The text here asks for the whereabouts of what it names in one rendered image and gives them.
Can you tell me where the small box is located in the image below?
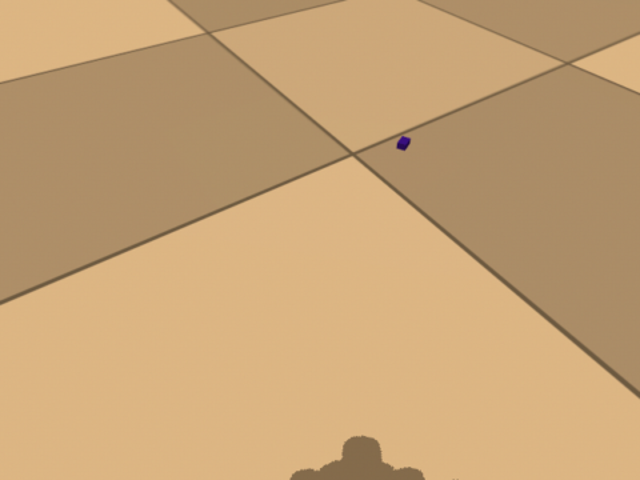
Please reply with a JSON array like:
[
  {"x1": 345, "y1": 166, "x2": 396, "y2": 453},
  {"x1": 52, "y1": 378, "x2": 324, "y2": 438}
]
[{"x1": 397, "y1": 136, "x2": 411, "y2": 151}]

